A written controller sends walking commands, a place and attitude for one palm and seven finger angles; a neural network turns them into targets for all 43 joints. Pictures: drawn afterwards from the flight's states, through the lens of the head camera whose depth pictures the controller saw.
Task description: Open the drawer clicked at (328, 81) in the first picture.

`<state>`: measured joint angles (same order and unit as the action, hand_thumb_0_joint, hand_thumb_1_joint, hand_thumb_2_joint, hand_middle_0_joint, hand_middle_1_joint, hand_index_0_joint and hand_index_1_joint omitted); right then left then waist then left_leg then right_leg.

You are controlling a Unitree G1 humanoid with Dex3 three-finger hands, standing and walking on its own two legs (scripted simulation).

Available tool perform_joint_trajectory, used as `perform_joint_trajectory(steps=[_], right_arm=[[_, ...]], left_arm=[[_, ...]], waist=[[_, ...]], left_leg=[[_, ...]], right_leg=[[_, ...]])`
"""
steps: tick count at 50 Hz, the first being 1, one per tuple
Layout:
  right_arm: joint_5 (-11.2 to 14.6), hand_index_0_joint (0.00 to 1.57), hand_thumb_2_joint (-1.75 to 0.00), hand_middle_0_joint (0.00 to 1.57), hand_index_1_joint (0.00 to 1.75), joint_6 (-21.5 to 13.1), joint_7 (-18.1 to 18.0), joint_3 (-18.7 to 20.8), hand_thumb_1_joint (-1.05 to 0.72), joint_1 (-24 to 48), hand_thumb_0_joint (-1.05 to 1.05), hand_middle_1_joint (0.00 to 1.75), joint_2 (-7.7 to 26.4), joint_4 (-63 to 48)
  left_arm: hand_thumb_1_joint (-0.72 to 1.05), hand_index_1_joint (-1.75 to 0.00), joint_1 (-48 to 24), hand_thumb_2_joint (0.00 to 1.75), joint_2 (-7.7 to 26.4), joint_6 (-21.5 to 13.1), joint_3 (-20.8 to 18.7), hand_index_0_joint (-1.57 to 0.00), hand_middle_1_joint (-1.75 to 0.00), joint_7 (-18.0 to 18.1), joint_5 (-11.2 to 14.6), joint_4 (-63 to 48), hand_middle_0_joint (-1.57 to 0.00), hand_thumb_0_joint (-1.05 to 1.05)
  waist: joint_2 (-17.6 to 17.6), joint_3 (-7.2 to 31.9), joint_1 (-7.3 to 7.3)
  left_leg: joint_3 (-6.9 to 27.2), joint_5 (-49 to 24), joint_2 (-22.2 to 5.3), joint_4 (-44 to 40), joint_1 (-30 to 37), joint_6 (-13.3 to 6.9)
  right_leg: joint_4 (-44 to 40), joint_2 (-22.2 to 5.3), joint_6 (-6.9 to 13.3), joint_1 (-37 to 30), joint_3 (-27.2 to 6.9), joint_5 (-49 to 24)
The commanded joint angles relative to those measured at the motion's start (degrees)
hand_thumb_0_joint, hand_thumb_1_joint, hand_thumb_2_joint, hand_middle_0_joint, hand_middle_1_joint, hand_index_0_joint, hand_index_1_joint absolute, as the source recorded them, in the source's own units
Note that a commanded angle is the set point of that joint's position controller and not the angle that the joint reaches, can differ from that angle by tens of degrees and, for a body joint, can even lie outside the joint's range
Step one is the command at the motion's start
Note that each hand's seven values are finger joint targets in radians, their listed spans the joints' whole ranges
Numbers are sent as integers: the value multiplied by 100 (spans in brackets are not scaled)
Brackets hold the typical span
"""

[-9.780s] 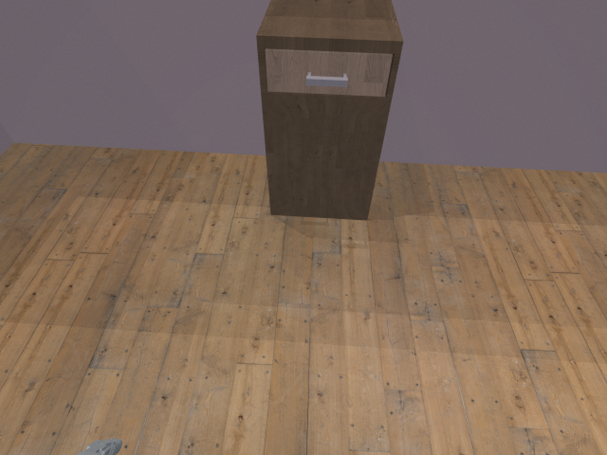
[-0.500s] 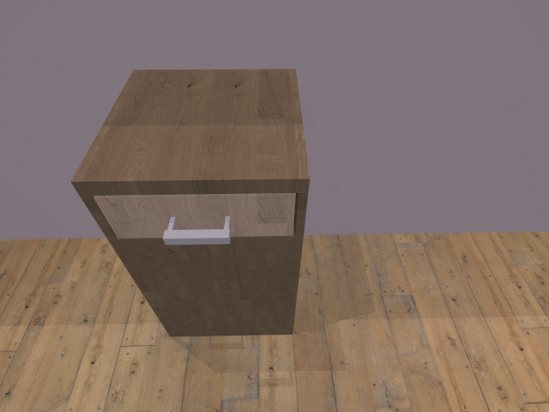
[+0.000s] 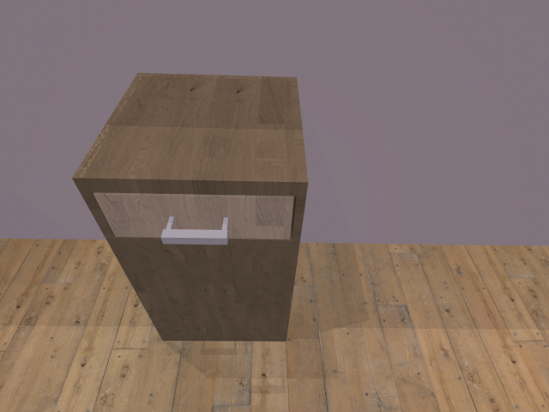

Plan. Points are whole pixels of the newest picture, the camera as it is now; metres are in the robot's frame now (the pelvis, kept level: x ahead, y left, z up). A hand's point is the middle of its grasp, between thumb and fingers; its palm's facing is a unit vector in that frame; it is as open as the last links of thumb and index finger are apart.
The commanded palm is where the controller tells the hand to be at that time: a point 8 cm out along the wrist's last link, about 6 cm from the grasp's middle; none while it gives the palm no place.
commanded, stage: come to a stop and stand still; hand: left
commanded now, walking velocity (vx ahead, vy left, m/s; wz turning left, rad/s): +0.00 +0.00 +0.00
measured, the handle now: (197, 229) +0.48 +0.19 -0.08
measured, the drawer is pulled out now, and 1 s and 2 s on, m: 0.00 0.00 0.00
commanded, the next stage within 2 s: look again from close up in 0.90 s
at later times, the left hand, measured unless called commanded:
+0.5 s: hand out of the picture -0.05 +0.19 -0.17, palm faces +0.01 -0.99 -0.16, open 7.4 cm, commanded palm none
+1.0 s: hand out of the picture -0.05 +0.20 -0.17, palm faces +0.02 -0.99 -0.14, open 7.4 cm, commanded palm none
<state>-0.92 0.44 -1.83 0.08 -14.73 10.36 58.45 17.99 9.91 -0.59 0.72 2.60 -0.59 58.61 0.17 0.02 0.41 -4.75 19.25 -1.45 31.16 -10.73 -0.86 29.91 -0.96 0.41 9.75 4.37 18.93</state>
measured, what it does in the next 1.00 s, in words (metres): shifts its weight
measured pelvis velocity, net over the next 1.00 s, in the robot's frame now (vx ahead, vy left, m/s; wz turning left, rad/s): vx -0.02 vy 0.05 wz -0.02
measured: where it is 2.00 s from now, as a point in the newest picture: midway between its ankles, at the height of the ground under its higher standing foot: outside the picture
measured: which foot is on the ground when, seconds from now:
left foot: down 0.00-1.00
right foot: down 0.00-1.00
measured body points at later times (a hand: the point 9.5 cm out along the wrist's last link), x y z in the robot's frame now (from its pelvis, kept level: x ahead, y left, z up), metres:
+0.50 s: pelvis -0.03 +0.03 +0.01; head -0.02 +0.04 +0.46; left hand -0.04 +0.24 -0.16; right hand -0.04 -0.19 -0.15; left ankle -0.03 +0.10 -0.73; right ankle -0.03 -0.11 -0.73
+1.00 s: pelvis -0.02 +0.05 +0.01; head -0.02 +0.06 +0.46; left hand -0.05 +0.25 -0.16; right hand -0.04 -0.16 -0.15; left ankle -0.03 +0.10 -0.73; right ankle -0.03 -0.11 -0.73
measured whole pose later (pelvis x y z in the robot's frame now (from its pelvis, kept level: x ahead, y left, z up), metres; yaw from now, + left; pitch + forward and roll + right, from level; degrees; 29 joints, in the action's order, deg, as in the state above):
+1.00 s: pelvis -0.02 +0.05 +0.01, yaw -1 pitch -1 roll +0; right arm -0.5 -0.4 -1.6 -0.2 -17.3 6.7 65.3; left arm 19.7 6.3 -0.2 0.4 2.8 -1.0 64.0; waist 1.2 -1.4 0.1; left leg -7.4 13.7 2.8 23.3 -8.9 -5.2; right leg 23.4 -4.6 -3.7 9.0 1.8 12.8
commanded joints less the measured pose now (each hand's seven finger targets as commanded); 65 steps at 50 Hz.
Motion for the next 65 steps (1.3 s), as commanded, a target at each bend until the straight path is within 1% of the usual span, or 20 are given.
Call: perform_joint_trajectory(steps=[1, 2, 3, 6, 10, 11, 15, 17, 20, 22, 28, 32, 37, 43, 46, 49, 53, 55, 60, 65], right_arm=[[-5, 20, -90, 20, 30, -75, 30, 83, -90, -190, 0, 30, 511, -207], [-7, 20, -90, 20, 30, -70, 38, 73, -90, -134, 0, 30, 529, -185], [-4, 20, -90, 20, 30, -64, 45, 70, -90, -119, 0, 30, 531, -170], [2, 20, -90, 20, 30, -71, 61, 62, -90, -105, 0, 30, 538, -111], [7, 20, -90, 20, 30, -79, 67, 55, -90, -114, 0, 30, 549, -23], [13, 20, -90, 20, 30, -84, 71, 56, -90, -131, 0, 30, 536, 24], [22, 20, -90, 20, 30, -89, 70, 46, -90, -164, 0, 30, 529, 140], [23, 20, -90, 20, 30, -97, 71, 47, -90, -232, 0, 30, 523, 206], [37, 20, -90, 20, 30, -112, 61, 55, -90, -308, 0, 30, 485, 288], [35, 20, -90, 20, 30, -118, 55, 57, -90, -362, 0, 30, 471, 352], [42, 20, -90, 20, 30, -120, 42, 82, -90, -491, 0, 30, 411, 465], [43, 20, -90, 20, 30, -130, 31, 88, -90, -568, 0, 30, 379, 499], [42, 20, -90, 20, 30, -150, 9, 99, -90, -635, 0, 30, 330, 526], [42, 20, -90, 20, 30, -160, 4, 109, -90, -658, 0, 30, 283, 543], [52, 20, -90, 20, 30, -176, -2, 103, -90, -685, 0, 30, 266, 552], [42, 20, -90, 20, 30, -174, -4, 100, -90, -661, 0, 30, 266, 554], [44, 20, -90, 20, 30, -183, -11, 95, -90, -676, 0, 30, 261, 565], [45, 20, -90, 20, 30, -178, -7, 89, -90, -648, 0, 30, 259, 560], [44, 20, -90, 20, 30, -178, -7, 89, -90, -679, 0, 30, 249, 574], [47, 20, -90, 20, 30, -185, -14, 84, -90, -697, 0, 30, 232, 598]], left_arm=[[90, -30, 271, 90, 600, -45, -90, -20, -30, 39, -12, -259, -20, 0], [90, -30, 268, 90, 606, -38, -80, -20, -30, 34, -4, -252, -20, 0], [90, -30, 233, 90, 615, -33, -83, -20, -30, 30, -7, -255, -20, 0], [90, -30, 226, 90, 600, -32, -75, -20, -30, 20, -16, -217, -20, 0], [90, -30, 238, 90, 588, -51, -71, -20, -30, 13, -5, -162, -20, 0], [90, -30, 227, 90, 561, -43, -69, -20, -30, 11, -10, -142, -20, 0], [90, -30, 293, 90, 508, -48, -61, -20, -30, 8, -4, -18, -20, 0], [90, -30, 308, 90, 470, -34, -58, -20, -30, 11, -12, 38, -20, 0], [90, -30, 389, 90, 395, -40, -63, -20, -30, 13, -12, 134, -20, 0], [90, -30, 431, 90, 351, -32, -60, -20, -30, 18, -15, 185, -20, 0], [90, -30, 566, 90, 207, -15, -58, -20, -30, 30, -30, 320, -20, 0], [90, -30, 634, 90, 126, -6, -63, -20, -30, 38, -41, 381, -20, 0], [90, -30, 705, 90, 36, -3, -78, -20, -30, 48, -54, 426, -20, 0], [90, -30, 725, 90, 0, -4, -81, -20, -30, 57, -56, 460, -20, 0], [90, -30, 713, 90, 20, -11, -90, -20, -30, 62, -55, 460, -20, 0], [90, -30, 697, 90, -4, -6, -91, -20, -30, 61, -49, 472, -20, 0], [90, -30, 681, 90, 11, -1, -99, -20, -30, 62, -48, 455, -20, 0], [90, -30, 687, 90, 14, -6, -103, -20, -30, 56, -46, 470, -20, 0], [90, -30, 639, 90, 20, -2, -107, -20, -30, 54, -42, 460, -20, 0], [90, -30, 636, 90, 25, -6, -108, -20, -30, 55, -41, 460, -20, 0]], waist=[[-49, -366, -15], [-86, -434, -39], [-20, -525, -31], [-23, -504, -44], [72, -432, -46], [-21, -458, -46], [-13, -481, -55], [-144, -489, -57], [-22, -481, -66], [-58, -437, -60], [-75, -554, -64], [-110, -578, -64], [-141, -543, -62], [-43, -583, -56], [-9, -488, -42], [-33, -570, -44], [-48, -524, -47], [15, -541, -48], [-56, -552, -41], [-46, -502, -43]], left_leg=[[490, -1426, -420, -564, -167, -128], [483, -1273, -420, -613, -197, -123], [501, -1123, -418, -683, -262, -116], [523, -980, -418, -818, -251, -125], [535, -981, -424, -904, -187, -118], [546, -906, -433, -984, -201, -123], [580, -802, -439, -1105, -219, -128], [601, -735, -461, -1200, -245, -135], [631, -716, -465, -1255, -276, -150], [650, -737, -486, -1294, -225, -160], [766, -349, -532, -1523, -336, -181], [812, -287, -565, -1638, -354, -192], [807, -492, -589, -1662, -259, -202], [754, -678, -577, -1629, -185, -195], [695, -1085, -562, -1531, -76, -195], [687, -1060, -545, -1537, -79, -185], [682, -1225, -554, -1530, -35, -182], [653, -1140, -532, -1510, -49, -185], [672, -1115, -527, -1540, -71, -172], [652, -1348, -527, -1493, 9, -175]], right_leg=[[-599, -545, 169, 132, -685, -1782], [-673, -539, 149, 167, -685, -1549], [-736, -534, 136, 202, -681, -1350], [-852, -518, 104, 179, -680, -1136], [-933, -554, 82, 108, -659, -1146], [-959, -538, 68, 112, -638, -1041], [-1012, -542, 52, 93, -611, -962], [-994, -529, 27, 46, -551, -950], [-990, -543, 20, -8, -530, -977], [-956, -533, 7, -26, -488, -1005], [-908, -518, -32, -3, -397, -936], [-849, -512, -49, 9, -364, -966], [-823, -524, -62, 36, -346, -1054], [-813, -540, -80, 111, -379, -1127], [-817, -557, -79, 47, -402, -1252], [-822, -557, -80, 107, -414, -1232], [-807, -556, -88, 66, -413, -1270], [-850, -570, -80, 65, -432, -1263], [-856, -567, -79, 45, -421, -1232], [-867, -577, -80, 7, -418, -1319]])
